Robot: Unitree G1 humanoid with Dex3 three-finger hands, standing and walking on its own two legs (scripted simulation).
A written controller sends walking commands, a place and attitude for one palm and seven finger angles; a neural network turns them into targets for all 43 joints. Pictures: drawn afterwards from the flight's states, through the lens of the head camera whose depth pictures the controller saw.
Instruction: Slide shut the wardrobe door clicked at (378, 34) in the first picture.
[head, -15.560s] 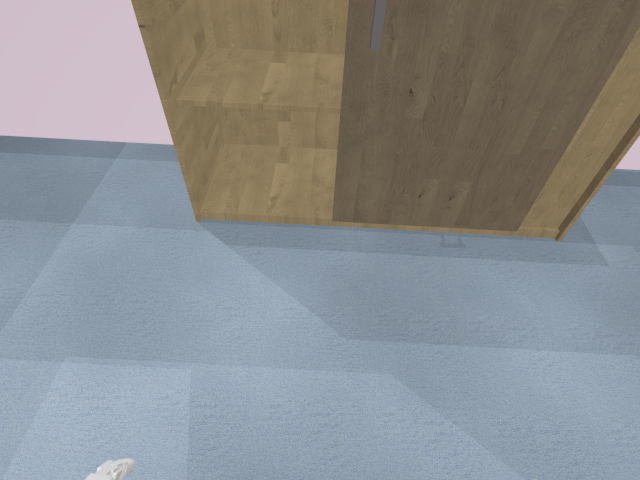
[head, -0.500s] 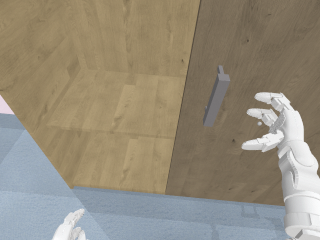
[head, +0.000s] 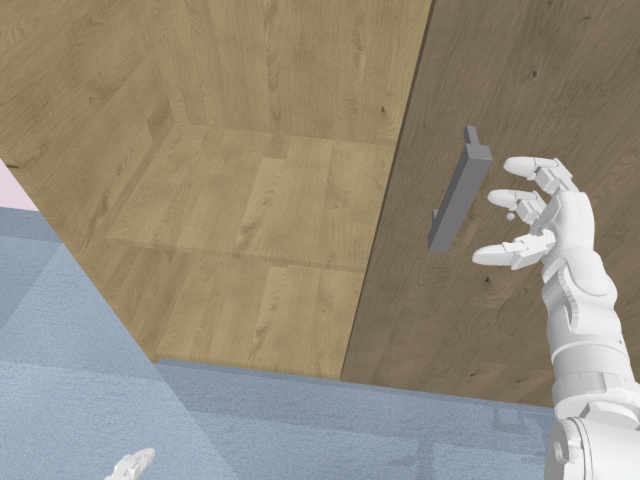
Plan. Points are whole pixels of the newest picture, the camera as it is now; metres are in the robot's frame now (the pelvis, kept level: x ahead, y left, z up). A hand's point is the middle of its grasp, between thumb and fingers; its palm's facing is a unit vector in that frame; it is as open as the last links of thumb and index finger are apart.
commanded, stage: move the hooked fingers beside the handle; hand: right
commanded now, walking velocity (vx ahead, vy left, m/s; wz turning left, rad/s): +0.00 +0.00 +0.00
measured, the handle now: (453, 192) +0.47 -0.11 +0.13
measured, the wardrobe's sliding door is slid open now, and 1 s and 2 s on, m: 0.58 0.58 0.58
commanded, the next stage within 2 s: none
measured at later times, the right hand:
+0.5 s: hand (510, 215) +0.43 -0.18 +0.13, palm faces +0.03 +1.00 -0.01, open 13.6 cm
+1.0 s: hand (508, 216) +0.43 -0.17 +0.13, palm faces +0.05 +1.00 -0.02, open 13.7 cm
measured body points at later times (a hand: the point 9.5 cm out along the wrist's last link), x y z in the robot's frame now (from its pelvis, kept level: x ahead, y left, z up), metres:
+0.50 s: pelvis -0.02 -0.01 -0.01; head +0.02 -0.01 +0.44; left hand +0.05 +0.25 -0.13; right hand +0.42 -0.23 +0.14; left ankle -0.05 +0.11 -0.73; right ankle +0.03 -0.12 -0.73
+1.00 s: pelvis -0.05 -0.02 -0.02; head +0.01 -0.03 +0.43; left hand +0.00 +0.24 -0.14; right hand +0.42 -0.23 +0.13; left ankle -0.05 +0.11 -0.73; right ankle +0.03 -0.12 -0.73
